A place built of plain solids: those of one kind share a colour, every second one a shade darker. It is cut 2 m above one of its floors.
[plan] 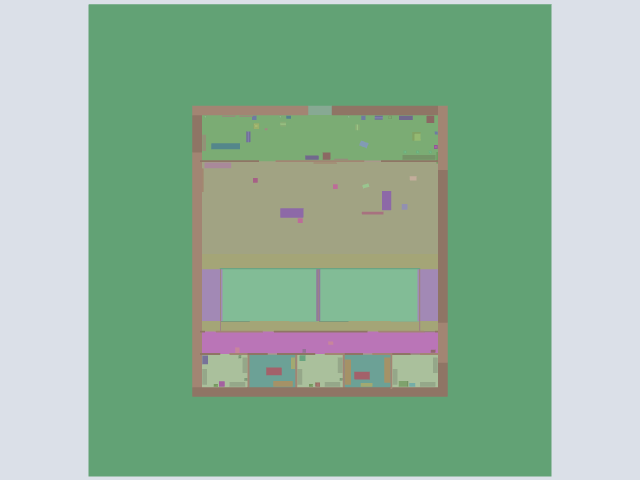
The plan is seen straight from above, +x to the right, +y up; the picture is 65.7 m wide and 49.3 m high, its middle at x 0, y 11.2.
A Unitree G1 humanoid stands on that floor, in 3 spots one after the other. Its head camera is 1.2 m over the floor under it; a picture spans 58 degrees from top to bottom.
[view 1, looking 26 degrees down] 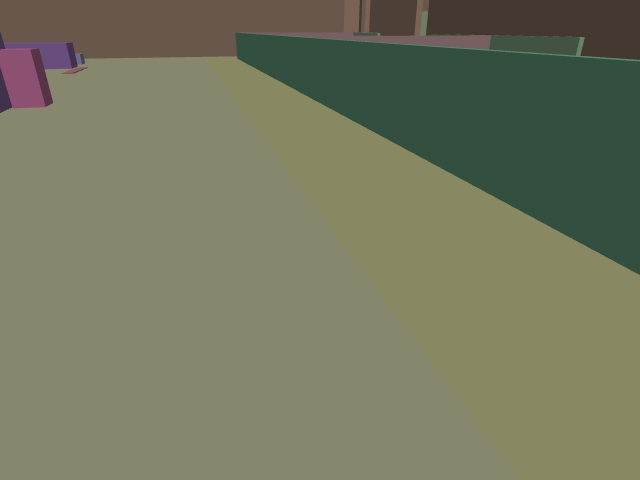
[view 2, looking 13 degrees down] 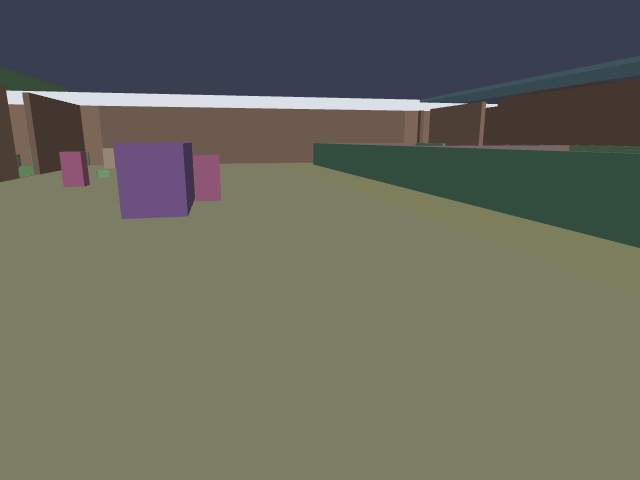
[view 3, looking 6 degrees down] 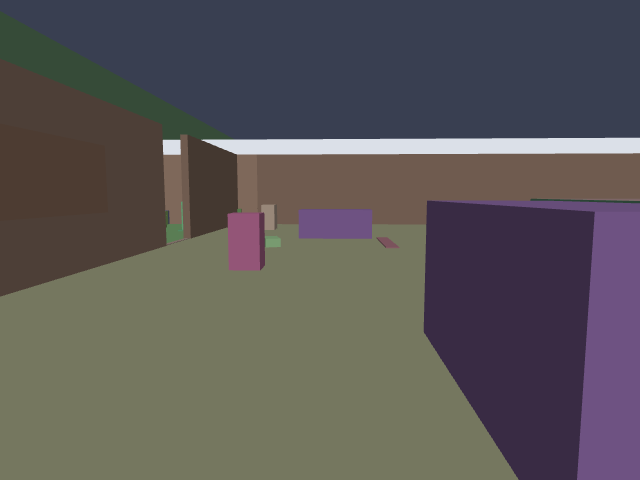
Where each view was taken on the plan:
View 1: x -10.90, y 10.54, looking -16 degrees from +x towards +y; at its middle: floor_yard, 2.74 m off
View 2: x -11.26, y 12.95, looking -13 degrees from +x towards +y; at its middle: floor_yard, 5.33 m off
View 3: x -5.41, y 15.25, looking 2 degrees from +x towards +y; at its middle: floor_yard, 11.48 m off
